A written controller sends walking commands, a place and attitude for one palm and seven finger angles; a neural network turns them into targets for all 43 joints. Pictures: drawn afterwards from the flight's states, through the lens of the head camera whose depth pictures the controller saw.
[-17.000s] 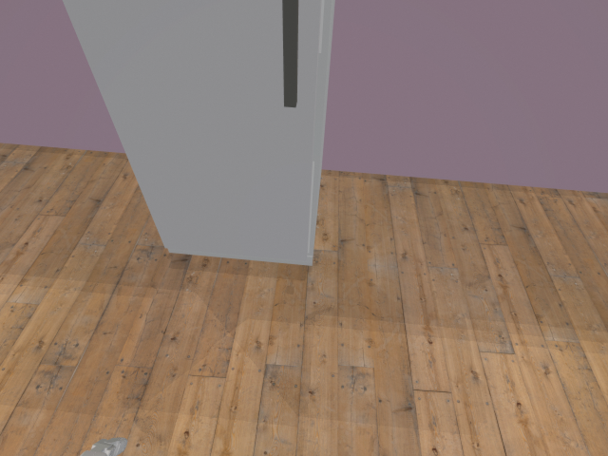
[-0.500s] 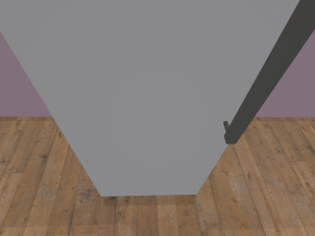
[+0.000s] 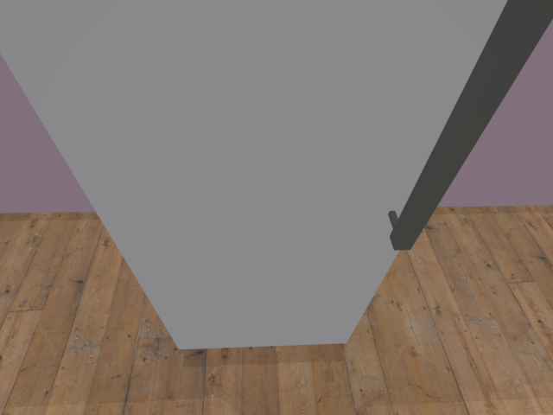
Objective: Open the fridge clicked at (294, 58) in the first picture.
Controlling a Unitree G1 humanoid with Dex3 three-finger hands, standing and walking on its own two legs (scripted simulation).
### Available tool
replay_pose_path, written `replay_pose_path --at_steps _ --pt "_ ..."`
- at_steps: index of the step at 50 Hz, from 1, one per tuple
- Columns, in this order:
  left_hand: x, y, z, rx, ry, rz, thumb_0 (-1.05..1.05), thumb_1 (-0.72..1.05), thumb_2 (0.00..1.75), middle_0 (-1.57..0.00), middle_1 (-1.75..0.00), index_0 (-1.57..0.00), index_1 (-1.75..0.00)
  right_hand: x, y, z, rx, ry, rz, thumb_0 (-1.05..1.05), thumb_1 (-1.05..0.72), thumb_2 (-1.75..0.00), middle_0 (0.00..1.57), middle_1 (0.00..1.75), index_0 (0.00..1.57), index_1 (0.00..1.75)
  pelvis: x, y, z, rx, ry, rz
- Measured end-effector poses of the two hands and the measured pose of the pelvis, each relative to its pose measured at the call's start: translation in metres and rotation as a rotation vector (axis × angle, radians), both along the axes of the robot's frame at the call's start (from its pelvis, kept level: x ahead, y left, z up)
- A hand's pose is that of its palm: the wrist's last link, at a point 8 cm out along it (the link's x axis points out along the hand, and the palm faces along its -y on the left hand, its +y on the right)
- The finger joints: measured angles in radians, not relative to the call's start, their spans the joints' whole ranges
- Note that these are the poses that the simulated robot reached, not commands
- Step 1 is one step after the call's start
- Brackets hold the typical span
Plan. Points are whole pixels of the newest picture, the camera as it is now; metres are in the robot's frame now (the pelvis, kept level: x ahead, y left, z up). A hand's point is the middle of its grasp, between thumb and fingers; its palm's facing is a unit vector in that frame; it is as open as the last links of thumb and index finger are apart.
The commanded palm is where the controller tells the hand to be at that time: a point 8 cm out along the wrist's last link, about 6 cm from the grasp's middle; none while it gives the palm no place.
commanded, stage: look again from close up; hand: right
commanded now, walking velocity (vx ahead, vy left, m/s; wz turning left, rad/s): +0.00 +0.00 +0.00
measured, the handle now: (452, 120) +0.41 -0.18 +0.24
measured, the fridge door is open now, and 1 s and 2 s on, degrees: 0 0 0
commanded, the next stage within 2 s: raise the hand to about handle height in 0.48 s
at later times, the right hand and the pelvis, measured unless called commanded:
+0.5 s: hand out of the picture -0.01 -0.17 -0.18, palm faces +0.05 +0.98 -0.19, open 7.3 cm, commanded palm none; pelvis -0.01 -0.01 +0.00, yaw +0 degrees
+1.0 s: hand out of the picture +0.13 -0.19 -0.01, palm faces -0.09 +1.00 +0.03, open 8.5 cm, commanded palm +0.11 -0.26 +0.00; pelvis -0.05 -0.02 -0.06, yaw -2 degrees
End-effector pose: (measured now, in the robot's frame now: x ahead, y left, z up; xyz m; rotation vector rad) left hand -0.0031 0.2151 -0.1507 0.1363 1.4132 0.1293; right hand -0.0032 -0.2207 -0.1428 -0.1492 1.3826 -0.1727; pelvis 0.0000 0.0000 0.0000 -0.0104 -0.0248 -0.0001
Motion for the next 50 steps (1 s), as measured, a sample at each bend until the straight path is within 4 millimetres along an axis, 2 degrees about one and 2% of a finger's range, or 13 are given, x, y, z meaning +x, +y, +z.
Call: replay_pose_path --at_steps 20,30,31,33,36,39,41,43,46,50 --pt "-0.015 -0.011 0.000 -0.012 0.027 0.004 0.01 0.92 0.89 -0.20 -0.30 -0.20 -0.30 -0.016 0.002 -0.002 0.019 0.024 -0.015 0.00 -0.91 -0.90 0.20 0.30 0.20 0.30 -0.006 -0.004 0.000 0.000 0.002 -0.004" --pt "-0.016 -0.012 0.001 -0.006 0.029 0.004 0.01 0.92 0.89 -0.20 -0.30 -0.20 -0.30 -0.018 0.001 -0.004 0.018 0.021 -0.013 0.00 -0.91 -0.90 0.20 0.30 0.20 0.30 -0.008 -0.007 -0.001 0.008 0.008 -0.004" --pt "-0.012 -0.009 0.001 0.011 0.003 0.002 0.01 0.92 0.89 -0.20 -0.30 -0.20 -0.30 -0.012 -0.005 0.001 0.009 -0.020 -0.074 0.01 -0.92 -0.90 0.21 0.30 0.20 0.30 -0.009 -0.009 -0.001 0.016 0.003 -0.004" --pt "0.003 -0.003 0.007 0.056 -0.134 -0.022 0.02 0.92 0.89 -0.20 -0.30 -0.20 -0.30 0.021 -0.025 0.029 -0.050 -0.253 -0.112 0.03 -0.94 -0.90 0.21 0.30 0.21 0.31 -0.012 -0.011 -0.003 0.012 -0.004 -0.006" --pt "0.041 0.007 0.017 0.077 -0.378 -0.067 0.02 0.92 0.89 -0.20 -0.30 -0.20 -0.30 0.083 -0.039 0.087 -0.095 -0.663 -0.079 0.04 -0.92 -0.89 0.21 0.32 0.20 0.32 -0.018 -0.015 -0.007 0.006 0.002 -0.039" --pt "0.085 0.015 0.032 0.100 -0.602 -0.113 0.02 0.92 0.89 -0.20 -0.30 -0.20 -0.30 0.138 -0.035 0.138 -0.042 -1.047 -0.002 0.03 -0.88 -0.87 0.21 0.34 0.20 0.35 -0.028 -0.018 -0.016 0.010 0.043 -0.060" --pt "0.114 0.019 0.047 0.114 -0.738 -0.133 0.02 0.91 0.89 -0.20 -0.30 -0.20 -0.30 0.159 -0.026 0.159 0.044 -1.260 0.070 0.02 -0.84 -0.86 0.20 0.36 0.20 0.37 -0.034 -0.019 -0.025 0.009 0.077 -0.050" --pt "0.139 0.021 0.062 0.120 -0.856 -0.157 0.02 0.91 0.89 -0.20 -0.30 -0.20 -0.30 0.165 -0.014 0.166 0.137 -1.399 0.171 0.02 -0.79 -0.84 0.21 0.39 0.20 0.39 -0.040 -0.019 -0.035 0.008 0.100 -0.037" --pt "0.167 0.019 0.082 0.128 -0.989 -0.193 0.01 0.91 0.89 -0.20 -0.30 -0.20 -0.30 0.153 -0.005 0.156 0.225 -1.437 0.316 0.01 -0.72 -0.81 0.21 0.43 0.21 0.43 -0.046 -0.019 -0.049 0.004 0.122 -0.024" --pt "0.188 0.005 0.096 0.125 -1.065 -0.228 0.01 0.91 0.90 -0.20 -0.30 -0.20 -0.30 0.120 -0.022 0.129 0.234 -1.323 0.223 0.01 -0.62 -0.77 0.23 0.49 0.23 0.49 -0.050 -0.018 -0.060 0.012 0.118 -0.032"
